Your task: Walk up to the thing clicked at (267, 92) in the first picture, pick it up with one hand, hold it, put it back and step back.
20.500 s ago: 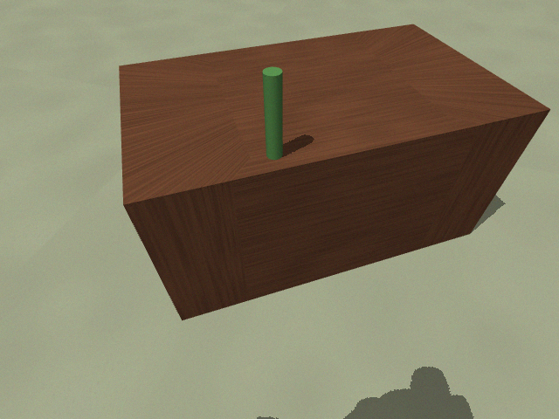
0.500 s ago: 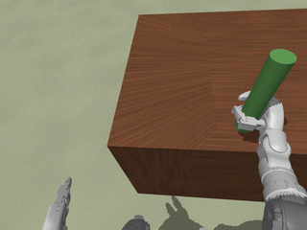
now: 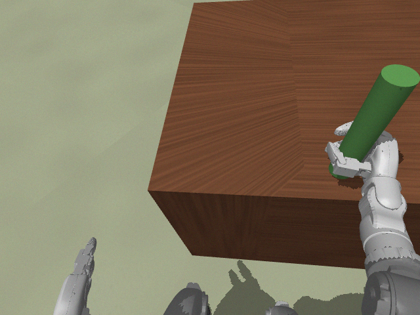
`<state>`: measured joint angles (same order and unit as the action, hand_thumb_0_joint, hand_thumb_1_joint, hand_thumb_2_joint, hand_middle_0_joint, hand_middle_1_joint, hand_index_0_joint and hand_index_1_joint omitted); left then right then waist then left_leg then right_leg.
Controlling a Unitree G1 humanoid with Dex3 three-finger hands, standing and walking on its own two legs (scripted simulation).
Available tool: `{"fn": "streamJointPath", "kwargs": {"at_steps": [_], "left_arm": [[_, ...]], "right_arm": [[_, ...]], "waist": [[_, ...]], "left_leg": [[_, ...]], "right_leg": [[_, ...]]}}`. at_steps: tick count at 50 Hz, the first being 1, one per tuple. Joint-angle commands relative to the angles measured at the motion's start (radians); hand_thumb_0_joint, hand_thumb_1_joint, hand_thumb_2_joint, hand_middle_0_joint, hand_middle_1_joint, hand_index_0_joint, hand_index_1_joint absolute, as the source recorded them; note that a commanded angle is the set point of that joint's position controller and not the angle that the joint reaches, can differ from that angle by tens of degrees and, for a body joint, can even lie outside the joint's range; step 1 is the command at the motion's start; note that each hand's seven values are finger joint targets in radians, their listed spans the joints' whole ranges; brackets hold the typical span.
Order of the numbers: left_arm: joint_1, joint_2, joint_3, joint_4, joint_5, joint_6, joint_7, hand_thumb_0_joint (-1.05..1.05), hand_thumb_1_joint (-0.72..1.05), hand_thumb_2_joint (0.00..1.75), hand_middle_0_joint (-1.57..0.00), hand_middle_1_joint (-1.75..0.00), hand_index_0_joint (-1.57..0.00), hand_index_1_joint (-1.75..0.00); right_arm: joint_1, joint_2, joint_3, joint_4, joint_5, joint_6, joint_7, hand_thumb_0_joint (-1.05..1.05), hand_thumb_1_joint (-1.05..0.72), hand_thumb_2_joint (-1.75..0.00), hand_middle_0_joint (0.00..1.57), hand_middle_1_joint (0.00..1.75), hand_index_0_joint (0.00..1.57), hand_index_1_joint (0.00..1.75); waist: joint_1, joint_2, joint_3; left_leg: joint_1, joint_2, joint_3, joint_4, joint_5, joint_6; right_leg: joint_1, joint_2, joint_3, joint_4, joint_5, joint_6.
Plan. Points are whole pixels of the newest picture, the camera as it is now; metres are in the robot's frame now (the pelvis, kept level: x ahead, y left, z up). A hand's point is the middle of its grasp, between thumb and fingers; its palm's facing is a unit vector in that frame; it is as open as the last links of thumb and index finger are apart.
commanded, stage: lower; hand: right
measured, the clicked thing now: (363, 133) +0.45 -0.20 +0.08
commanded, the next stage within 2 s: loosen in 0.18 s
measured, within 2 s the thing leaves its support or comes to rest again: rests again in 0.04 s
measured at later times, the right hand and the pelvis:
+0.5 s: hand (345, 156) +0.44 -0.20 +0.02, palm faces +0.14 +0.99 +0.02, open 6.3 cm; pelvis +0.00 +0.00 -0.01, yaw +0 degrees
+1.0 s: hand (347, 154) +0.44 -0.20 +0.02, palm faces +0.15 +0.99 +0.00, open 14.3 cm; pelvis +0.00 +0.00 -0.01, yaw +0 degrees
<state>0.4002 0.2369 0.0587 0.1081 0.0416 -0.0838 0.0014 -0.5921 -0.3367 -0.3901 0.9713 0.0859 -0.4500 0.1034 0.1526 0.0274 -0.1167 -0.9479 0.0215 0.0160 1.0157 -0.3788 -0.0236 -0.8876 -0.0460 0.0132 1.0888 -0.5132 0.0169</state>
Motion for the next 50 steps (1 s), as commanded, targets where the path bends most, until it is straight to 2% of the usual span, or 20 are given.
{"fn": "streamJointPath", "kwargs": {"at_steps": [1,2,4,10,11,13,14,15,16,22,23,25,27,29,30,32,42,45,47,50], "left_arm": [[0.028,0.150,0.093,-0.192,-0.002,-0.056,0.018,0.00,-0.57,0.06,-0.05,-0.05,-0.05,-0.06],[0.037,0.125,0.068,-0.179,-0.002,-0.057,0.015,0.00,-0.56,0.06,-0.05,-0.05,-0.05,-0.05],[0.020,0.158,0.097,-0.210,-0.001,-0.057,0.019,0.00,-0.57,0.06,-0.05,-0.05,-0.04,-0.05],[0.063,0.141,0.092,-0.190,0.005,-0.048,0.010,0.00,-0.56,0.06,-0.05,-0.05,-0.05,-0.05],[0.036,0.167,0.111,-0.242,0.003,-0.052,0.015,0.00,-0.56,0.05,-0.05,-0.05,-0.05,-0.05],[0.078,0.166,0.118,-0.171,0.005,-0.040,0.013,0.00,-0.56,0.05,-0.05,-0.05,-0.05,-0.05],[0.058,0.155,0.103,-0.208,0.003,-0.042,0.011,0.00,-0.56,0.05,-0.05,-0.05,-0.05,-0.05],[0.019,0.171,0.114,-0.255,-0.001,-0.046,0.012,0.00,-0.56,0.05,-0.06,-0.05,-0.06,-0.05],[0.040,0.147,0.092,-0.225,0.003,-0.042,0.010,0.00,-0.52,0.03,-0.06,-0.05,-0.07,-0.04],[0.050,0.155,0.096,-0.240,0.002,-0.028,0.011,0.00,-0.52,0.03,-0.06,-0.06,-0.07,-0.05],[0.059,0.148,0.096,-0.233,0.005,-0.028,0.009,0.00,-0.54,0.05,-0.06,-0.05,-0.06,-0.05],[0.040,0.158,0.103,-0.254,0.001,-0.029,0.011,0.00,-0.54,0.05,-0.06,-0.05,-0.06,-0.05],[0.068,0.168,0.113,-0.225,0.003,-0.025,0.011,0.00,-0.55,0.06,-0.06,-0.05,-0.06,-0.05],[0.056,0.154,0.102,-0.244,0.002,-0.027,0.011,0.00,-0.55,0.06,-0.05,-0.05,-0.05,-0.05],[0.040,0.170,0.113,-0.283,0.003,-0.031,0.014,0.00,-0.56,0.06,-0.05,-0.05,-0.05,-0.05],[0.086,0.158,0.103,-0.228,0.005,-0.022,0.012,0.00,-0.55,0.06,-0.05,-0.05,-0.05,-0.05],[0.069,0.153,0.102,-0.251,0.000,-0.030,0.013,0.00,-0.55,0.05,-0.05,-0.05,-0.05,-0.05],[0.065,0.136,0.079,-0.264,0.001,-0.034,0.012,0.00,-0.51,0.03,-0.06,-0.05,-0.06,-0.05],[0.066,0.185,0.125,-0.304,-0.003,-0.030,0.021,0.00,-0.51,0.03,-0.06,-0.05,-0.06,-0.05],[0.097,0.171,0.107,-0.282,-0.009,-0.014,0.022,0.00,-0.52,0.03,-0.05,-0.05,-0.06,-0.05]], "right_arm": [[-0.380,-0.206,-0.032,-0.236,0.009,-0.085,-0.004,0.00,-0.60,-1.35,1.40,1.45,1.41,1.45],[-0.385,-0.173,-0.008,-0.228,0.012,-0.086,0.001,0.00,-0.61,-1.34,1.39,1.44,1.40,1.44],[-0.369,-0.209,-0.040,-0.218,0.008,-0.089,-0.004,0.00,-0.60,-1.32,1.38,1.42,1.39,1.42],[-0.332,-0.182,-0.029,-0.177,0.006,-0.097,0.002,0.00,-0.57,-1.31,1.36,1.42,1.38,1.42],[-0.372,-0.227,-0.055,-0.246,0.005,-0.102,0.000,0.00,-0.57,-1.31,1.36,1.41,1.37,1.41],[-0.283,-0.178,-0.028,-0.105,0.001,-0.085,0.001,0.00,-0.59,-1.30,1.36,1.40,1.36,1.40],[-0.304,-0.174,-0.031,-0.172,0.009,-0.093,0.005,0.00,-0.58,-1.29,1.35,1.39,1.36,1.39],[-0.337,-0.209,-0.050,-0.225,0.006,-0.097,0.000,0.00,-0.50,-1.21,1.37,1.34,1.38,1.34],[-0.314,-0.193,-0.034,-0.153,-0.001,-0.090,0.001,0.00,-0.43,-1.13,1.34,1.26,1.33,1.26],[-0.322,-0.191,-0.028,-0.181,0.000,-0.083,-0.002,0.00,-0.09,-0.65,1.17,0.89,1.16,0.89],[-0.294,-0.162,-0.018,-0.145,-0.003,-0.078,-0.001,0.00,-0.01,-0.64,1.09,0.87,1.08,0.87],[-0.374,-0.215,-0.045,-0.269,0.003,-0.091,-0.002,0.00,0.12,-0.50,1.02,0.76,1.01,0.76],[-0.308,-0.163,-0.018,-0.188,0.006,-0.079,0.003,0.00,0.24,-0.39,0.95,0.66,0.95,0.66],[-0.350,-0.195,-0.029,-0.227,0.001,-0.087,-0.001,0.00,0.33,-0.32,0.90,0.60,0.90,0.60],[-0.413,-0.243,-0.055,-0.329,0.003,-0.098,-0.004,0.00,0.36,-0.33,0.86,0.60,0.87,0.60],[-0.324,-0.174,-0.025,-0.203,0.006,-0.081,0.000,0.00,0.40,-0.30,0.77,0.54,0.77,0.54],[-0.344,-0.212,-0.040,-0.234,0.003,-0.085,-0.001,0.00,0.48,-0.23,0.47,0.36,0.47,0.36],[-0.361,-0.181,-0.020,-0.276,0.007,-0.083,-0.001,0.00,0.44,-0.29,0.33,0.34,0.35,0.34],[-0.382,-0.259,-0.056,-0.316,0.000,-0.082,-0.008,0.00,0.37,-0.30,0.31,0.33,0.31,0.33],[-0.389,-0.290,-0.069,-0.341,0.000,-0.061,-0.007,0.00,0.34,-0.29,0.31,0.32,0.31,0.32]], "waist": [[-0.005,-0.102,-0.454],[-0.002,-0.110,-0.433],[-0.005,-0.106,-0.454],[0.006,-0.107,-0.415],[0.005,-0.107,-0.467],[0.009,-0.085,-0.351],[0.010,-0.082,-0.369],[-0.004,-0.090,-0.433],[0.002,-0.084,-0.390],[0.000,-0.091,-0.382],[0.006,-0.081,-0.375],[-0.009,-0.130,-0.460],[0.006,-0.115,-0.391],[0.001,-0.135,-0.444],[-0.001,-0.168,-0.529],[0.012,-0.112,-0.418],[-0.001,-0.109,-0.413],[-0.001,-0.130,-0.453],[0.000,-0.149,-0.535],[-0.016,-0.159,-0.514]], "left_leg": [[0.329,-0.021,-0.005,-0.087,0.248,0.027],[0.316,-0.021,-0.003,-0.084,0.250,0.028],[0.290,-0.026,0.005,-0.071,0.248,0.031],[0.273,-0.023,-0.002,-0.064,0.198,0.030],[0.285,-0.023,-0.004,-0.062,0.224,0.029],[0.239,-0.027,0.006,-0.064,0.165,0.030],[0.245,-0.025,0.005,-0.064,0.150,0.029],[0.262,-0.024,0.003,-0.064,0.152,0.029],[0.262,-0.024,0.003,-0.068,0.134,0.027],[0.237,-0.029,0.013,-0.058,0.152,0.032],[0.244,-0.026,0.008,-0.056,0.153,0.031],[0.265,-0.023,0.003,-0.046,0.186,0.032],[0.222,-0.029,0.017,-0.045,0.162,0.035],[0.225,-0.029,0.015,-0.037,0.183,0.036],[0.270,-0.026,0.010,-0.034,0.230,0.035],[0.247,-0.029,0.018,-0.039,0.217,0.034],[0.260,-0.025,0.000,-0.063,0.133,0.028],[0.265,-0.026,0.008,-0.046,0.199,0.031],[0.300,-0.028,0.013,-0.042,0.245,0.033],[0.353,-0.026,0.009,-0.068,0.287,0.032]], "right_leg": [[0.160,0.037,-0.008,-0.139,0.288,-0.019],[0.159,0.036,-0.009,-0.138,0.297,-0.017],[0.173,0.033,0.001,-0.136,0.315,-0.015],[0.122,0.034,-0.004,-0.122,0.244,-0.018],[0.143,0.034,-0.003,-0.113,0.271,-0.019],[0.089,0.035,-0.003,-0.125,0.209,-0.021],[0.081,0.032,0.004,-0.126,0.193,-0.021],[0.105,0.032,0.006,-0.128,0.197,-0.021],[0.081,0.032,0.000,-0.128,0.176,-0.023],[0.102,0.032,0.004,-0.129,0.205,-0.019],[0.083,0.035,0.002,-0.124,0.200,-0.020],[0.130,0.031,0.001,-0.117,0.240,-0.017],[0.115,0.029,0.010,-0.127,0.229,-0.014],[0.154,0.028,0.010,-0.119,0.264,-0.010],[0.190,0.028,0.005,-0.111,0.306,-0.009],[0.130,0.031,0.005,-0.112,0.288,-0.013],[0.096,0.034,-0.003,-0.122,0.172,-0.020],[0.140,0.034,-0.001,-0.114,0.252,-0.014],[0.202,0.034,0.004,-0.118,0.317,-0.009],[0.213,0.039,-0.006,-0.134,0.354,-0.009]]}}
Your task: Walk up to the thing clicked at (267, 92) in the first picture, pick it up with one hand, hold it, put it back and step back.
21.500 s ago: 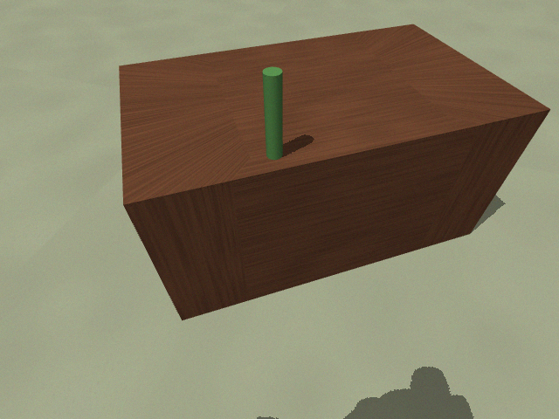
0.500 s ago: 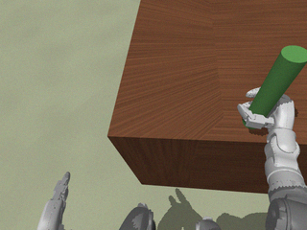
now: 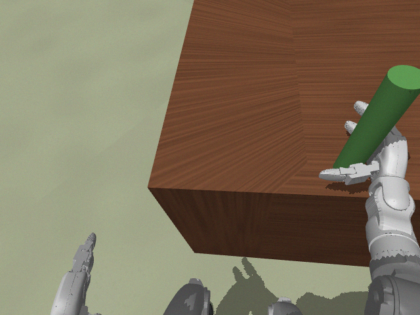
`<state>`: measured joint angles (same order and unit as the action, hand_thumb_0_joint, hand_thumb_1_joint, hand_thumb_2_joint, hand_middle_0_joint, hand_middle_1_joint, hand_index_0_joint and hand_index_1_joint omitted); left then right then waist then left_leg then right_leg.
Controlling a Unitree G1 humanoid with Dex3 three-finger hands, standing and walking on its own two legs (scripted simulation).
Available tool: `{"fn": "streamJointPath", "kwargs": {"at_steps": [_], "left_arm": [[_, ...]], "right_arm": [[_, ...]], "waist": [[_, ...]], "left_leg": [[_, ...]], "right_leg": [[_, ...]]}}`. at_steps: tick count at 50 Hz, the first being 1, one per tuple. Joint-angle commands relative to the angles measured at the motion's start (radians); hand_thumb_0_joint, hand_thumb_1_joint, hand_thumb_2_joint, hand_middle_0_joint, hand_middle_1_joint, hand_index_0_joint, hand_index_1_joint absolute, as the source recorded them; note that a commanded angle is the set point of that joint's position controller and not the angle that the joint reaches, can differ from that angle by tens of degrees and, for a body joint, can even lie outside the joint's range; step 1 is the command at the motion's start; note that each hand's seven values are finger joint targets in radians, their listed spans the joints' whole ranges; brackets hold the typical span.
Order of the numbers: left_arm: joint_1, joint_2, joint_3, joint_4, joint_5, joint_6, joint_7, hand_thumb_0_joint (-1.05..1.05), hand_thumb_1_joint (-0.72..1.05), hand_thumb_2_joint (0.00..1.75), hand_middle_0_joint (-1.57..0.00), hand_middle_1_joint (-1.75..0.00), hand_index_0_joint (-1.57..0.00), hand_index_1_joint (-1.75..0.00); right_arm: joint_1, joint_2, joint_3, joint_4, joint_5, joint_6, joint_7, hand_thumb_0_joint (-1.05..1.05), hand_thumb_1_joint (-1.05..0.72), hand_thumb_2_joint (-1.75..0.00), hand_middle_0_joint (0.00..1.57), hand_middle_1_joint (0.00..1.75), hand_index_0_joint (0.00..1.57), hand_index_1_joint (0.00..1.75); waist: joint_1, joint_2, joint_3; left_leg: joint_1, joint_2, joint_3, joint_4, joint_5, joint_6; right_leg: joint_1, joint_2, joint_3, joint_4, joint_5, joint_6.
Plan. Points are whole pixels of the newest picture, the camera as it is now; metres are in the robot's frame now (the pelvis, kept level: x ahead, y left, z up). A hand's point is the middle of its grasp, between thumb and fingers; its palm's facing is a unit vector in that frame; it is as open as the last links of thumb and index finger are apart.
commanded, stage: withdraw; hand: right
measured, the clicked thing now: (368, 133) +0.44 -0.21 +0.08
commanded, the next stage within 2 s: rise in 0.22 s
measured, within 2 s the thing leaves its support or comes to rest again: neither
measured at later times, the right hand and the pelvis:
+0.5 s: hand out of the picture +0.45 -0.29 +0.15, palm faces +0.25 +0.94 -0.22, open 17.3 cm; pelvis +0.02 +0.00 +0.05, yaw +0 degrees
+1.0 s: hand out of the picture +0.31 -0.29 +0.12, palm faces +0.33 +0.87 -0.35, open 17.5 cm; pelvis +0.05 +0.00 +0.07, yaw -1 degrees
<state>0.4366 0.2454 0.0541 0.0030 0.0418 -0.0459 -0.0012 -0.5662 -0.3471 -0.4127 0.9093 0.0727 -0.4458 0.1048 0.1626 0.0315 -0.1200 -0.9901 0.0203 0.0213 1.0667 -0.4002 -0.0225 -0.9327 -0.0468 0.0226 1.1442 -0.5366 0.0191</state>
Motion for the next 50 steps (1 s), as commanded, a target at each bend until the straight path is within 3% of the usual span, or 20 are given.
{"fn": "streamJointPath", "kwargs": {"at_steps": [1,3,8,10,15,17,18,19,20,21,24,26,30,33,34,35,37,38,45,50], "left_arm": [[0.059,0.154,0.108,-0.160,-0.013,-0.049,0.022,0.00,-0.52,0.03,-0.05,-0.05,-0.06,-0.04],[0.035,0.208,0.157,-0.154,-0.021,-0.047,0.032,0.00,-0.51,0.03,-0.05,-0.05,-0.06,-0.04],[0.001,0.112,0.052,-0.037,-0.031,-0.050,0.033,0.00,-0.53,0.04,-0.05,-0.04,-0.05,-0.04],[-0.032,0.152,0.076,-0.039,-0.039,-0.059,0.046,0.00,-0.54,0.03,-0.05,-0.04,-0.05,-0.04],[-0.064,0.170,0.061,-0.005,-0.058,-0.079,0.054,0.00,-0.53,0.03,-0.05,-0.05,-0.06,-0.04],[-0.040,0.186,0.062,0.042,-0.064,-0.082,0.055,0.00,-0.57,0.07,-0.07,-0.05,-0.05,-0.07],[-0.056,0.194,0.071,-0.007,-0.071,-0.066,0.055,0.00,-0.55,0.05,-0.06,-0.05,-0.05,-0.06],[-0.040,0.172,0.062,0.016,-0.073,-0.057,0.051,0.00,-0.55,0.05,-0.06,-0.05,-0.05,-0.05],[-0.014,0.143,0.049,0.033,-0.076,-0.053,0.044,0.00,-0.54,0.05,-0.06,-0.04,-0.05,-0.05],[-0.023,0.164,0.071,0.033,-0.076,-0.052,0.040,0.00,-0.54,0.05,-0.06,-0.04,-0.05,-0.05],[0.000,0.131,0.031,0.115,-0.080,-0.039,0.032,0.00,-0.54,0.05,-0.05,-0.04,-0.04,-0.04],[-0.029,0.156,0.059,0.142,-0.080,-0.043,0.033,0.00,-0.53,0.06,-0.05,-0.04,-0.05,-0.04],[-0.142,0.122,-0.006,0.122,-0.083,-0.064,0.036,0.00,-0.54,0.07,-0.05,-0.04,-0.04,-0.04],[-0.119,0.132,0.000,0.145,-0.086,-0.069,0.047,0.00,-0.55,0.07,-0.05,-0.04,-0.04,-0.04],[-0.118,0.157,0.030,0.144,-0.084,-0.073,0.051,0.00,-0.55,0.07,-0.05,-0.04,-0.04,-0.04],[-0.091,0.173,0.045,0.164,-0.083,-0.074,0.053,0.00,-0.55,0.07,-0.05,-0.04,-0.04,-0.04],[-0.065,0.105,-0.010,0.181,-0.090,-0.073,0.040,0.00,-0.55,0.07,-0.05,-0.04,-0.04,-0.04],[-0.039,0.124,0.018,0.211,-0.093,-0.069,0.042,0.00,-0.55,0.07,-0.05,-0.04,-0.04,-0.04],[-0.093,0.180,0.119,0.242,-0.107,-0.048,0.040,0.00,-0.54,0.06,-0.05,-0.04,-0.05,-0.04],[-0.137,0.111,0.072,0.263,-0.098,-0.033,0.054,0.00,-0.53,0.05,-0.05,-0.04,-0.05,-0.04]], "right_arm": [[-0.400,-0.269,-0.043,-0.259,0.020,-0.055,-0.009,0.00,0.35,-0.27,0.30,0.31,0.30,0.31],[-0.416,-0.334,-0.079,-0.289,0.023,-0.038,-0.013,0.00,0.40,-0.24,0.27,0.28,0.27,0.28],[-0.483,-0.339,-0.051,-0.241,0.036,0.024,0.026,0.00,0.52,-0.10,0.12,0.12,0.12,0.12],[-0.499,-0.401,-0.085,-0.207,0.036,0.063,0.046,0.00,0.56,-0.05,0.06,0.06,0.06,0.06],[-0.495,-0.371,-0.040,-0.096,0.059,0.155,0.126,0.00,0.55,-0.04,0.06,0.05,0.06,0.05],[-0.466,-0.414,-0.067,-0.081,0.072,0.178,0.148,0.00,0.46,-0.05,0.07,0.05,0.07,0.05],[-0.406,-0.611,-0.083,-0.057,-0.041,0.218,0.089,0.00,0.47,-0.05,0.07,0.06,0.07,0.06],[-0.456,-0.537,-0.051,-0.102,-0.028,0.233,0.052,0.00,0.51,-0.04,0.06,0.06,0.07,0.06],[-0.440,-0.398,0.038,-0.020,-0.027,0.250,0.044,0.00,0.53,-0.04,0.06,0.06,0.07,0.06],[-0.407,-0.411,0.041,0.008,-0.039,0.265,0.034,0.00,0.53,-0.04,0.06,0.06,0.07,0.06],[-0.480,-0.665,-0.062,-0.111,-0.087,0.281,-0.029,0.00,0.60,-0.03,0.06,0.06,0.06,0.06],[-0.508,-0.682,-0.065,-0.142,-0.097,0.287,-0.058,0.00,0.61,-0.04,0.05,0.06,0.06,0.06],[-0.497,-0.634,-0.035,-0.156,-0.103,0.295,-0.111,0.00,0.61,-0.04,0.05,0.06,0.05,0.06],[-0.386,-0.614,-0.030,-0.174,-0.103,0.299,-0.137,0.00,0.61,-0.04,0.05,0.06,0.05,0.06],[-0.340,-0.536,0.017,-0.148,-0.096,0.306,-0.134,0.00,0.61,-0.04,0.05,0.06,0.05,0.06],[-0.269,-0.531,0.012,-0.182,-0.089,0.312,-0.137,0.00,0.60,-0.05,0.05,0.06,0.05,0.06],[-0.164,-0.499,0.016,-0.280,-0.074,0.318,-0.132,0.00,0.58,-0.05,0.06,0.06,0.05,0.06],[-0.069,-0.472,0.017,-0.284,-0.064,0.331,-0.128,0.00,0.57,-0.05,0.06,0.06,0.05,0.06],[0.331,-0.361,0.011,-0.830,-0.006,0.369,-0.134,0.00,0.55,-0.05,0.06,0.06,0.05,0.06],[0.625,-0.274,0.019,-1.077,0.000,0.369,-0.156,0.00,0.57,-0.05,0.06,0.06,0.05,0.06]], "waist": [[-0.039,-0.168,-0.468],[-0.038,-0.187,-0.467],[-0.054,-0.189,-0.368],[-0.039,-0.164,-0.401],[-0.025,-0.105,-0.387],[-0.046,-0.097,-0.337],[-0.133,-0.104,-0.330],[-0.105,-0.115,-0.307],[-0.065,-0.045,-0.238],[-0.067,-0.014,-0.206],[-0.125,-0.077,-0.266],[-0.126,-0.119,-0.287],[-0.133,-0.174,-0.360],[-0.142,-0.177,-0.355],[-0.120,-0.183,-0.339],[-0.132,-0.181,-0.322],[-0.162,-0.192,-0.305],[-0.157,-0.165,-0.272],[-0.183,-0.137,-0.163],[-0.207,-0.114,-0.100]], "left_leg": [[0.399,-0.023,0.004,-0.129,0.289,0.031],[0.382,-0.025,0.007,-0.148,0.263,0.033],[0.422,-0.022,0.004,-0.202,0.251,0.034],[0.441,-0.021,0.003,-0.218,0.278,0.032],[0.470,-0.027,0.023,-0.264,0.303,0.029],[0.477,-0.025,0.025,-0.280,0.297,0.026],[0.533,-0.019,0.020,-0.328,0.258,0.032],[0.541,-0.021,0.018,-0.342,0.252,0.030],[0.517,-0.024,0.023,-0.356,0.230,0.025],[0.510,-0.024,0.025,-0.369,0.211,0.024],[0.590,-0.009,0.010,-0.400,0.236,0.021],[0.617,-0.007,0.007,-0.411,0.256,0.024],[0.653,-0.016,0.023,-0.421,0.335,0.032],[0.684,-0.015,0.031,-0.436,0.373,0.035],[0.664,-0.019,0.037,-0.439,0.380,0.039],[0.660,-0.023,0.045,-0.441,0.394,0.041],[0.681,-0.022,0.049,-0.445,0.428,0.045],[0.678,-0.025,0.052,-0.448,0.433,0.046],[0.731,-0.035,0.073,-0.491,0.418,0.050],[0.797,-0.020,0.063,-0.513,0.434,0.043]], "right_leg": [[0.248,0.042,-0.018,-0.206,0.359,-0.011],[0.299,0.033,-0.008,-0.235,0.360,-0.007],[0.298,0.034,-0.014,-0.279,0.330,-0.010],[0.332,0.029,-0.009,-0.292,0.358,-0.013],[0.402,0.021,0.002,-0.342,0.439,-0.012],[0.395,0.023,0.000,-0.364,0.438,-0.013],[0.420,0.038,-0.020,-0.409,0.409,-0.005],[0.434,0.039,-0.033,-0.427,0.379,-0.008],[0.410,0.039,-0.032,-0.439,0.333,-0.017],[0.387,0.038,-0.031,-0.448,0.307,-0.020],[0.413,0.050,-0.052,-0.464,0.328,-0.026],[0.452,0.053,-0.057,-0.482,0.350,-0.020],[0.550,0.040,-0.049,-0.494,0.458,-0.004],[0.585,0.039,-0.054,-0.512,0.500,-0.002],[0.613,0.034,-0.051,-0.514,0.523,0.003],[0.626,0.031,-0.044,-0.519,0.562,0.006],[0.640,0.030,-0.047,-0.516,0.636,0.010],[0.627,0.029,-0.046,-0.527,0.640,0.009],[0.671,0.014,-0.037,-0.596,0.667,0.013],[0.659,0.028,-0.047,-0.619,0.618,0.001]]}}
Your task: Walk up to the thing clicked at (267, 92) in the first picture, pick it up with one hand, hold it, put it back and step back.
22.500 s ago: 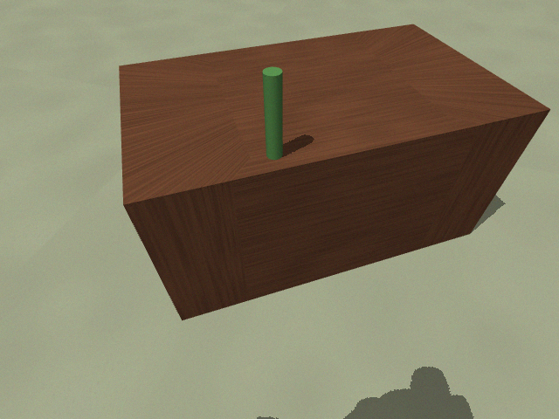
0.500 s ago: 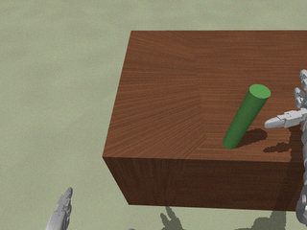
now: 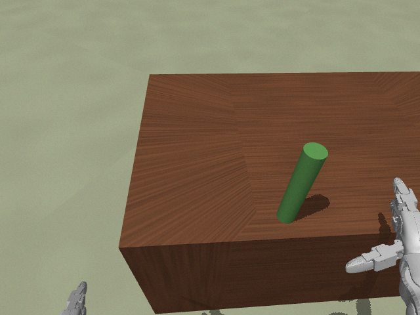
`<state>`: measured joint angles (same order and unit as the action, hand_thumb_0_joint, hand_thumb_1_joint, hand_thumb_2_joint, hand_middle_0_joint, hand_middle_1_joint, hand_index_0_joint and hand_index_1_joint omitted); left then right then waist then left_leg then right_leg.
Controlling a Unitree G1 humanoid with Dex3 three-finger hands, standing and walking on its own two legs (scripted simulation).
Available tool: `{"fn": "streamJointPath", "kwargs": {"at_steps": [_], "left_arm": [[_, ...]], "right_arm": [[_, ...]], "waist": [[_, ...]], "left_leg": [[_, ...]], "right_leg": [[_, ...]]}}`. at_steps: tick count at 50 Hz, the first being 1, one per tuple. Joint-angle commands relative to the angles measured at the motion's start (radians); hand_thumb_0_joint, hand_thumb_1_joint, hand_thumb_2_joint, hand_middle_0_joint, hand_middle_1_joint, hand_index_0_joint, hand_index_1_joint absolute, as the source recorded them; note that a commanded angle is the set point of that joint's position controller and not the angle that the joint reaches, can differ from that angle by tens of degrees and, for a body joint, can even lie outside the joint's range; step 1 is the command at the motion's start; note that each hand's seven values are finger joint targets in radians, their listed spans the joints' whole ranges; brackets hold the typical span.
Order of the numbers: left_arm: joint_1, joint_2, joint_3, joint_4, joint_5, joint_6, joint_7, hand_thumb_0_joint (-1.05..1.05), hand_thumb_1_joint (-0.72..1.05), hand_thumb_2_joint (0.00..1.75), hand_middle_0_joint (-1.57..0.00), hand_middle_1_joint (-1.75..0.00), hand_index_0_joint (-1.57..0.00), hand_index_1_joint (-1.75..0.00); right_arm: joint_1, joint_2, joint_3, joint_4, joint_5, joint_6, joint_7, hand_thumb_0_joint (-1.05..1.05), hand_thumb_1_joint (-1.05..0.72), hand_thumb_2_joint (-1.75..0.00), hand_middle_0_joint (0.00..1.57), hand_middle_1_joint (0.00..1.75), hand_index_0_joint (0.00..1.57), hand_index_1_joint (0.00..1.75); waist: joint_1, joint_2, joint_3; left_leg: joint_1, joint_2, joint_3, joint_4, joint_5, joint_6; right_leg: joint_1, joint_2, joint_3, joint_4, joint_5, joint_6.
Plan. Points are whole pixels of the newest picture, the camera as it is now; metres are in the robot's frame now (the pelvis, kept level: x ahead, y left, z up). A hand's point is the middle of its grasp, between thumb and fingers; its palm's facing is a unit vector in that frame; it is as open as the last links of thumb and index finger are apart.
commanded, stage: sink last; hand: right
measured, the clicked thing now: (298, 188) +0.40 -0.20 +0.01
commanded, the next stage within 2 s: home in 0.62 s
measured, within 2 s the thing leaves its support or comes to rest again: neither
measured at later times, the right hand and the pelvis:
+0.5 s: hand (377, 307) +0.15 -0.25 +0.03, palm faces +0.33 +0.86 -0.38, open 17.4 cm; pelvis -0.02 +0.02 +0.00, yaw -2 degrees
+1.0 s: hand out of the picture +0.15 -0.23 -0.03, palm faces +0.25 +0.91 -0.33, open 17.6 cm; pelvis -0.02 +0.02 +0.01, yaw -1 degrees
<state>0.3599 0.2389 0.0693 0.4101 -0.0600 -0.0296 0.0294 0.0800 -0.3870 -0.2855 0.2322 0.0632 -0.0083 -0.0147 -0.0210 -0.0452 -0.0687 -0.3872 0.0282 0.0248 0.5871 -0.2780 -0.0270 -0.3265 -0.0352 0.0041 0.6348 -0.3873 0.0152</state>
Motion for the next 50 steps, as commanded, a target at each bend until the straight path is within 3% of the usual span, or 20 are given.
{"fn": "streamJointPath", "kwargs": {"at_steps": [1,3,4,6,10,12,16,19,22,23,25,26,27,30,33,35,37,38,45,50], "left_arm": [[-0.074,0.123,0.067,-0.164,0.006,-0.047,0.029,0.00,-0.52,0.05,-0.05,-0.04,-0.05,-0.04],[-0.066,0.146,0.103,-0.163,0.015,-0.047,0.045,0.00,-0.52,0.05,-0.05,-0.04,-0.05,-0.04],[-0.073,0.116,0.078,-0.137,0.017,-0.045,0.046,0.00,-0.51,0.05,-0.05,-0.04,-0.05,-0.04],[-0.054,0.128,0.106,-0.149,0.021,-0.053,0.052,0.00,-0.50,0.04,-0.05,-0.04,-0.05,-0.04],[-0.041,0.083,0.071,-0.117,0.025,-0.059,0.054,0.00,-0.50,0.03,-0.05,-0.05,-0.06,-0.04],[-0.076,0.115,0.107,-0.127,0.029,-0.070,0.066,0.00,-0.50,0.03,-0.05,-0.05,-0.06,-0.04],[-0.082,0.128,0.126,-0.050,0.037,-0.090,0.084,0.00,-0.50,0.03,-0.05,-0.05,-0.06,-0.04],[-0.106,0.126,0.113,-0.086,0.042,-0.106,0.089,0.00,-0.49,0.02,-0.05,-0.05,-0.06,-0.04],[-0.133,0.086,0.073,-0.060,0.044,-0.113,0.084,0.00,-0.51,0.03,-0.05,-0.05,-0.06,-0.04],[-0.136,0.121,0.109,-0.069,0.047,-0.117,0.090,0.00,-0.51,0.03,-0.05,-0.04,-0.06,-0.04],[-0.139,0.099,0.080,-0.074,0.049,-0.124,0.082,0.00,-0.51,0.04,-0.05,-0.05,-0.06,-0.04],[-0.151,0.098,0.072,-0.086,0.047,-0.128,0.078,0.00,-0.51,0.04,-0.05,-0.05,-0.06,-0.04],[-0.152,0.124,0.105,-0.093,0.047,-0.131,0.081,0.00,-0.51,0.04,-0.05,-0.05,-0.06,-0.04],[-0.131,0.091,0.076,-0.040,0.044,-0.133,0.069,0.00,-0.51,0.06,-0.05,-0.05,-0.05,-0.05],[-0.141,0.110,0.092,-0.070,0.040,-0.143,0.061,0.00,-0.50,0.05,-0.05,-0.05,-0.05,-0.05],[-0.111,0.114,0.100,-0.038,0.040,-0.145,0.055,0.00,-0.51,0.05,-0.05,-0.05,-0.05,-0.04],[-0.110,0.144,0.133,-0.057,0.040,-0.153,0.058,0.00,-0.43,0.13,-0.13,-0.13,-0.13,-0.13],[-0.129,0.134,0.116,-0.061,0.040,-0.152,0.057,0.00,-0.35,0.21,-0.13,-0.18,-0.13,-0.18],[-0.236,-0.029,-0.074,0.013,0.046,-0.175,0.047,0.00,0.21,0.63,-0.15,-0.22,-0.15,-0.22],[-0.171,0.122,0.038,0.079,0.061,-0.171,0.058,0.00,0.57,0.71,-0.17,-0.24,-0.17,-0.24]], "right_arm": [[0.006,-0.231,-0.113,-0.454,0.009,-0.071,-0.041,0.00,0.56,-0.05,0.06,0.06,0.05,0.06],[0.117,-0.208,-0.127,-0.499,0.009,-0.073,-0.051,0.00,0.58,-0.05,0.05,0.06,0.05,0.06],[0.161,-0.178,-0.111,-0.498,0.011,-0.072,-0.052,0.00,0.57,-0.05,0.05,0.06,0.05,0.06],[0.258,-0.127,-0.084,-0.530,0.009,-0.076,-0.050,0.00,0.57,-0.05,0.05,0.06,0.05,0.06],[0.357,-0.050,-0.022,-0.537,0.005,-0.081,-0.042,0.00,0.55,-0.05,0.05,0.06,0.05,0.06],[0.291,-0.065,-0.029,-0.552,0.000,-0.090,-0.044,0.00,0.54,-0.05,0.05,0.06,0.05,0.06],[0.283,-0.083,-0.045,-0.511,-0.009,-0.104,-0.050,0.00,0.54,-0.05,0.05,0.06,0.05,0.06],[0.300,-0.109,-0.080,-0.498,-0.012,-0.120,-0.056,0.00,0.55,-0.05,0.05,0.06,0.05,0.06],[0.328,-0.118,-0.100,-0.444,-0.015,-0.139,-0.061,0.00,0.56,-0.05,0.05,0.06,0.05,0.06],[0.310,-0.120,-0.101,-0.457,-0.015,-0.147,-0.061,0.00,0.56,-0.05,0.05,0.06,0.05,0.06],[0.332,-0.113,-0.098,-0.460,-0.016,-0.159,-0.061,0.00,0.56,-0.05,0.05,0.06,0.05,0.06],[0.340,-0.092,-0.081,-0.438,-0.014,-0.166,-0.057,0.00,0.54,-0.05,0.05,0.06,0.05,0.06],[0.338,-0.110,-0.103,-0.453,-0.015,-0.175,-0.059,0.00,0.54,-0.05,0.05,0.06,0.05,0.06],[0.318,-0.076,-0.075,-0.387,-0.014,-0.186,-0.050,0.00,0.53,-0.06,0.05,0.06,0.05,0.06],[0.324,-0.101,-0.108,-0.362,-0.011,-0.205,-0.045,0.00,0.52,-0.06,0.05,0.06,0.05,0.06],[0.326,-0.090,-0.090,-0.327,-0.011,-0.214,-0.041,0.00,0.52,-0.06,0.05,0.06,0.05,0.06],[0.309,-0.122,-0.125,-0.305,-0.015,-0.217,-0.044,0.00,0.55,-0.06,0.05,0.05,0.05,0.05],[0.291,-0.134,-0.132,-0.302,-0.014,-0.222,-0.047,0.00,0.56,-0.05,0.05,0.05,0.05,0.05],[0.209,0.003,0.056,-0.182,-0.034,-0.224,-0.037,0.00,0.58,-0.04,0.05,0.05,0.05,0.05],[0.257,0.023,0.113,-0.055,-0.044,-0.188,-0.036,0.00,0.57,-0.05,0.05,0.05,0.05,0.05]], "waist": [[-0.015,-0.039,-0.139],[-0.009,-0.031,-0.129],[-0.016,-0.028,-0.077],[-0.001,-0.011,-0.086],[0.004,0.023,-0.008],[0.033,0.035,0.003],[0.024,0.031,0.047],[-0.001,0.056,-0.018],[-0.031,0.032,0.011],[-0.018,0.039,-0.022],[-0.037,0.024,-0.023],[-0.035,0.037,0.000],[-0.032,0.038,-0.017],[-0.018,0.015,0.077],[-0.021,0.045,0.075],[-0.015,0.047,0.081],[-0.008,0.040,0.028],[-0.012,0.043,0.032],[-0.004,-0.005,0.042],[0.042,0.020,-0.029]], "left_leg": [[0.196,-0.023,0.054,-0.044,0.292,0.043],[0.201,-0.021,0.055,-0.055,0.262,0.036],[0.184,-0.016,0.052,-0.070,0.228,0.029],[0.188,-0.014,0.054,-0.070,0.240,0.027],[0.153,-0.011,0.056,-0.087,0.185,0.020],[0.119,-0.001,0.042,-0.111,0.114,0.014],[0.089,0.003,0.045,-0.123,0.042,0.013],[0.146,0.007,0.046,-0.124,0.077,0.011],[0.169,0.012,0.045,-0.132,0.069,0.013],[0.181,0.010,0.045,-0.132,0.089,0.012],[0.209,0.010,0.048,-0.132,0.102,0.014],[0.203,0.009,0.049,-0.137,0.089,0.014],[0.213,0.008,0.050,-0.138,0.105,0.014],[0.169,-0.002,0.057,-0.162,0.020,0.019],[0.178,-0.002,0.057,-0.182,-0.012,0.017],[0.186,-0.006,0.060,-0.183,0.012,0.018],[0.207,-0.002,0.056,-0.177,0.073,0.018],[0.212,0.002,0.052,-0.185,0.075,0.016],[0.215,-0.009,0.052,-0.181,0.087,0.027],[0.224,-0.017,0.062,-0.162,0.203,0.024]], "right_leg": [[0.053,0.022,-0.034,-0.119,0.416,-0.002],[0.060,0.026,-0.034,-0.131,0.369,-0.007],[0.041,0.032,-0.039,-0.134,0.321,-0.013],[0.057,0.033,-0.041,-0.135,0.330,-0.017],[0.038,0.037,-0.042,-0.145,0.268,-0.025],[0.053,0.044,-0.047,-0.150,0.188,-0.033],[0.043,0.049,-0.036,-0.171,0.117,-0.035],[0.060,0.054,-0.037,-0.164,0.162,-0.035],[0.037,0.058,-0.041,-0.176,0.163,-0.030],[0.059,0.058,-0.040,-0.174,0.181,-0.031],[0.051,0.058,-0.041,-0.183,0.193,-0.027],[0.040,0.057,-0.041,-0.188,0.183,-0.027],[0.056,0.056,-0.040,-0.191,0.199,-0.026],[0.034,0.048,-0.037,-0.225,0.120,-0.025],[0.032,0.049,-0.037,-0.240,0.098,-0.028],[0.038,0.047,-0.037,-0.246,0.116,-0.027],[0.079,0.049,-0.037,-0.240,0.171,-0.027],[0.072,0.054,-0.040,-0.237,0.173,-0.029],[0.068,0.042,-0.034,-0.258,0.182,-0.022],[0.130,0.035,-0.030,-0.245,0.288,-0.018]]}}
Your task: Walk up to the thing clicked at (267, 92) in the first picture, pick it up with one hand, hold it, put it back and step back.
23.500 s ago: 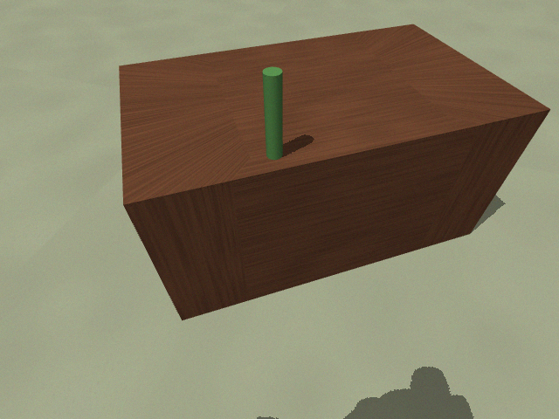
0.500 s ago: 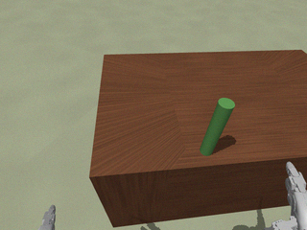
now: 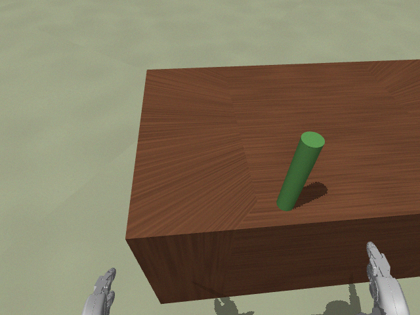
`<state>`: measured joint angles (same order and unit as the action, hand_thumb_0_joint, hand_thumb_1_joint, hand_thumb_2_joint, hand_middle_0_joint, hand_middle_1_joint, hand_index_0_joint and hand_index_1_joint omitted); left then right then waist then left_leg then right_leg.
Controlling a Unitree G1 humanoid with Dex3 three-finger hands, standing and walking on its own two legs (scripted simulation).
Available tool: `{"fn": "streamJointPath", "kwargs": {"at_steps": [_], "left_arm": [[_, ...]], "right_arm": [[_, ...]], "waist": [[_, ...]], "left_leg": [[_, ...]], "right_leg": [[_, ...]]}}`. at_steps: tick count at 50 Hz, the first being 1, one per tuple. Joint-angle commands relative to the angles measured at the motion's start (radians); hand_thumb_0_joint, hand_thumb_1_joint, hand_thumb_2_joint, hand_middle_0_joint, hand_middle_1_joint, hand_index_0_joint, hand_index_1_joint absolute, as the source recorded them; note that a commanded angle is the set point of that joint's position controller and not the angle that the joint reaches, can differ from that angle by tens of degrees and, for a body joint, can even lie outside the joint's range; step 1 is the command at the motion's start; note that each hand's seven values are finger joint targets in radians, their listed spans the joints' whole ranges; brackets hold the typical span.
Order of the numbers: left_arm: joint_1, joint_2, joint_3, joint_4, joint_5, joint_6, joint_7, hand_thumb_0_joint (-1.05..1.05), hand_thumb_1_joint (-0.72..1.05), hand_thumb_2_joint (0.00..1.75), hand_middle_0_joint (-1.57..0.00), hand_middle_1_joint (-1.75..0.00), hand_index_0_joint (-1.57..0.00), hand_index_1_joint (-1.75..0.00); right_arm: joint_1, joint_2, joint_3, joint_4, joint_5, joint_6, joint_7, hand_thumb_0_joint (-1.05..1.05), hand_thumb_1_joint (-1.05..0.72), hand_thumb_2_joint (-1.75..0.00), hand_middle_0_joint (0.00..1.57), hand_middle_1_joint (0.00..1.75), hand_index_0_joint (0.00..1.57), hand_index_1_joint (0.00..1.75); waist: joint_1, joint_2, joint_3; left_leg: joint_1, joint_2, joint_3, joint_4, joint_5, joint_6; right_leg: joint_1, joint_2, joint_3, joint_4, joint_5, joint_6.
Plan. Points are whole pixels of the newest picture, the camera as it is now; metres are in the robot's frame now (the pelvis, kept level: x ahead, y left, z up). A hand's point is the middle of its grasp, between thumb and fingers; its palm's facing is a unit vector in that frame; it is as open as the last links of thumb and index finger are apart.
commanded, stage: home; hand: right
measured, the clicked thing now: (296, 176) +0.43 -0.20 +0.00
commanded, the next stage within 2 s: none
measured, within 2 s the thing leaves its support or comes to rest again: neither
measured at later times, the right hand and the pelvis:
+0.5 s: hand (304, 294) +0.20 -0.18 -0.10, palm faces +0.06 +0.97 -0.23, open 17.6 cm; pelvis +0.02 -0.01 +0.00, yaw +1 degrees
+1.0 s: hand out of the picture +0.10 -0.26 -0.14, palm faces -0.07 +0.92 -0.40, open 17.5 cm; pelvis +0.02 +0.00 +0.00, yaw +1 degrees
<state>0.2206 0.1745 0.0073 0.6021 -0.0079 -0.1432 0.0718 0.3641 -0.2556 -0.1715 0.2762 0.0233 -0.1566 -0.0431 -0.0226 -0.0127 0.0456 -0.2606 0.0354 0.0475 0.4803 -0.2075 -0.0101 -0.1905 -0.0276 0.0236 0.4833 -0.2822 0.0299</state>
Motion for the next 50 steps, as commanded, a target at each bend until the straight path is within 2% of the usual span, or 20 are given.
{"fn": "streamJointPath", "kwargs": {"at_steps": [1,2,7,8,9,11,13,17,18,19,20,23,26,30,31,34,38,40,48,50], "left_arm": [[-0.050,0.184,0.095,-0.108,0.007,-0.057,0.015,0.00,0.62,0.74,-0.17,-0.25,-0.17,-0.25],[-0.044,0.202,0.119,-0.111,0.004,-0.055,0.016,0.00,0.69,0.78,-0.18,-0.26,-0.18,-0.26],[-0.121,0.128,0.063,-0.121,-0.004,-0.043,0.007,0.00,0.88,0.89,-0.20,-0.29,-0.20,-0.29],[-0.110,0.126,0.057,-0.116,-0.005,-0.041,0.007,0.00,0.89,0.90,-0.20,-0.29,-0.20,-0.30],[-0.116,0.085,0.025,-0.114,-0.005,-0.038,0.003,0.00,0.89,0.90,-0.20,-0.29,-0.20,-0.30],[-0.131,0.075,0.013,-0.115,-0.007,-0.034,0.003,0.00,0.90,0.90,-0.20,-0.30,-0.20,-0.30],[-0.126,0.075,0.005,-0.105,-0.007,-0.024,-0.005,0.00,0.90,0.90,-0.20,-0.30,-0.20,-0.30],[-0.114,0.099,0.023,-0.093,-0.006,0.004,-0.008,0.00,0.90,0.90,-0.20,-0.30,-0.20,-0.30],[-0.040,0.178,0.047,-0.035,0.007,0.019,-0.010,0.00,0.90,0.90,-0.20,-0.30,-0.20,-0.30],[-0.057,0.158,0.036,-0.047,0.005,0.022,-0.015,0.00,0.90,0.90,-0.20,-0.30,-0.20,-0.30],[-0.067,0.148,0.032,-0.052,0.004,0.025,-0.019,0.00,0.90,0.90,-0.20,-0.30,-0.20,-0.30],[-0.092,0.143,0.026,-0.069,-0.002,0.048,-0.023,0.00,0.90,0.90,-0.20,-0.30,-0.20,-0.30],[-0.088,0.152,0.031,-0.067,-0.003,0.058,-0.023,0.00,0.90,0.90,-0.20,-0.30,-0.20,-0.30],[-0.080,0.163,0.039,-0.063,-0.004,0.065,-0.018,0.00,0.90,0.90,-0.20,-0.30,-0.20,-0.30],[-0.018,0.333,0.079,0.042,0.063,0.077,-0.035,0.00,0.90,0.90,-0.20,-0.30,-0.20,-0.30],[-0.023,0.308,0.067,0.077,0.048,0.093,-0.051,0.00,0.90,0.90,-0.20,-0.30,-0.20,-0.30],[-0.055,0.322,0.051,0.157,0.045,0.102,-0.060,0.00,0.90,0.90,-0.20,-0.30,-0.20,-0.30],[-0.053,0.328,0.045,0.198,0.043,0.107,-0.062,0.00,0.90,0.90,-0.20,-0.30,-0.20,-0.30],[-0.081,0.368,0.029,0.331,0.035,0.127,-0.067,0.00,0.90,0.90,-0.20,-0.30,-0.20,-0.30],[-0.077,0.377,0.025,0.357,0.033,0.125,-0.067,0.00,0.90,0.90,-0.20,-0.30,-0.20,-0.30]], "right_arm": [[-0.046,-0.101,0.013,-0.086,-0.007,-0.031,-0.007,0.00,0.56,-0.05,0.05,0.05,0.05,0.05],[-0.065,-0.101,0.021,-0.045,-0.008,-0.023,-0.006,0.00,0.56,-0.05,0.05,0.05,0.05,0.05],[-0.193,-0.081,0.066,0.064,-0.017,0.004,-0.009,0.00,0.57,-0.05,0.05,0.05,0.05,0.05],[-0.222,-0.068,0.086,0.076,-0.015,0.009,-0.011,0.00,0.59,-0.03,0.05,0.05,0.05,0.05],[-0.236,-0.074,0.087,0.074,-0.018,0.010,-0.013,0.00,0.58,-0.04,0.05,0.05,0.05,0.05],[-0.238,-0.064,0.099,0.116,-0.016,0.016,-0.018,0.00,0.59,-0.03,0.05,0.05,0.05,0.05],[-0.228,-0.079,0.100,0.133,-0.013,0.024,-0.024,0.00,0.57,-0.04,0.05,0.05,0.05,0.05],[-0.179,-0.071,0.112,0.175,-0.010,0.047,-0.025,0.00,0.58,-0.04,0.05,0.05,0.05,0.05],[-0.183,-0.112,0.029,0.082,-0.010,0.038,-0.047,0.00,0.58,-0.04,0.05,0.05,0.05,0.05],[-0.156,-0.011,0.130,0.151,-0.014,0.045,-0.038,0.00,0.56,-0.05,0.05,0.05,0.05,0.05],[-0.146,0.024,0.161,0.171,-0.011,0.053,-0.033,0.00,0.58,-0.04,0.05,0.05,0.05,0.05],[-0.186,-0.004,0.136,0.158,-0.009,0.052,-0.038,0.00,0.59,-0.03,0.05,0.05,0.05,0.05],[-0.226,-0.002,0.148,0.141,-0.010,0.043,-0.037,0.00,0.59,-0.03,0.05,0.05,0.05,0.05],[-0.257,-0.031,0.123,0.112,-0.013,0.037,-0.050,0.00,0.61,-0.02,0.05,0.04,0.05,0.04],[-0.135,-0.265,0.077,0.303,-0.080,0.061,-0.021,0.00,0.60,-0.02,0.05,0.04,0.05,0.04],[-0.132,-0.227,0.096,0.362,-0.059,0.074,0.008,0.00,0.58,-0.04,0.05,0.05,0.05,0.05],[-0.200,-0.220,0.125,0.459,-0.052,0.085,0.024,0.00,0.61,-0.02,0.05,0.04,0.05,0.04],[-0.207,-0.244,0.128,0.510,-0.051,0.091,0.027,0.00,0.60,-0.03,0.05,0.04,0.05,0.04],[-0.240,-0.302,0.141,0.671,-0.044,0.109,0.024,0.00,0.53,-0.07,0.05,0.06,0.05,0.06],[-0.249,-0.311,0.145,0.697,-0.043,0.113,0.027,0.00,0.54,-0.06,0.05,0.05,0.05,0.05]], "waist": [[0.035,-0.002,-0.137],[0.049,0.018,-0.130],[0.031,0.024,-0.133],[0.040,0.023,-0.128],[0.023,-0.013,-0.162],[0.016,-0.023,-0.195],[0.001,-0.072,-0.198],[0.010,-0.056,-0.217],[-0.006,-0.084,-0.182],[0.023,-0.050,-0.132],[0.029,-0.031,-0.113],[0.018,0.035,-0.076],[0.023,0.055,-0.109],[0.022,0.027,-0.179],[0.024,-0.032,-0.223],[0.018,-0.004,-0.256],[0.026,-0.002,-0.150],[0.025,-0.002,-0.128],[0.023,0.026,-0.057],[0.025,0.005,-0.051]], "left_leg": [[0.094,-0.024,0.042,-0.055,0.139,0.006],[0.087,-0.026,0.043,-0.057,0.142,0.003],[0.103,-0.019,0.033,-0.071,0.093,0.005],[0.101,-0.022,0.035,-0.070,0.099,0.007],[0.123,-0.017,0.028,-0.065,0.125,0.009],[0.154,-0.015,0.025,-0.054,0.192,0.009],[0.177,-0.016,0.022,-0.049,0.222,0.015],[0.205,-0.017,0.021,-0.055,0.305,0.013],[0.189,-0.032,0.022,-0.049,0.260,0.020],[0.160,-0.038,0.027,-0.052,0.237,0.022],[0.146,-0.041,0.031,-0.057,0.220,0.022],[0.116,-0.037,0.029,-0.080,0.121,0.012],[0.117,-0.032,0.023,-0.073,0.136,0.010],[0.134,-0.036,0.022,-0.047,0.178,0.016],[0.164,0.076,-0.067,0.050,0.358,0.040],[0.185,0.085,-0.066,0.050,0.432,0.054],[0.109,0.073,-0.070,0.009,0.289,0.046],[0.128,0.077,-0.077,0.004,0.319,0.046],[0.118,0.085,-0.108,-0.105,0.186,0.036],[0.119,0.087,-0.113,-0.110,0.177,0.039]], "right_leg": [[-0.006,0.028,-0.048,-0.094,0.189,-0.032],[0.002,0.026,-0.047,-0.094,0.191,-0.034],[-0.022,0.029,-0.048,-0.102,0.140,-0.036],[-0.023,0.024,-0.047,-0.107,0.142,-0.034],[-0.017,0.029,-0.052,-0.099,0.171,-0.031],[-0.006,0.030,-0.057,-0.085,0.238,-0.027],[-0.011,0.029,-0.060,-0.084,0.279,-0.017],[0.005,0.029,-0.067,-0.076,0.352,-0.018],[0.002,0.030,-0.066,-0.081,0.324,-0.011],[-0.012,0.023,-0.065,-0.087,0.309,-0.011],[-0.015,0.020,-0.065,-0.090,0.291,-0.013],[-0.054,0.026,-0.066,-0.104,0.166,-0.031],[-0.030,0.027,-0.069,-0.095,0.178,-0.036],[0.002,0.022,-0.061,-0.085,0.226,-0.028],[0.019,-0.072,0.013,-0.038,0.407,-0.036],[0.037,-0.069,0.017,-0.011,0.424,-0.040],[0.012,-0.070,0.017,-0.063,0.298,-0.035],[0.006,-0.076,0.022,-0.074,0.330,-0.037],[0.029,-0.073,0.031,-0.154,0.135,-0.046],[0.042,-0.082,0.037,-0.175,0.146,-0.048]]}}
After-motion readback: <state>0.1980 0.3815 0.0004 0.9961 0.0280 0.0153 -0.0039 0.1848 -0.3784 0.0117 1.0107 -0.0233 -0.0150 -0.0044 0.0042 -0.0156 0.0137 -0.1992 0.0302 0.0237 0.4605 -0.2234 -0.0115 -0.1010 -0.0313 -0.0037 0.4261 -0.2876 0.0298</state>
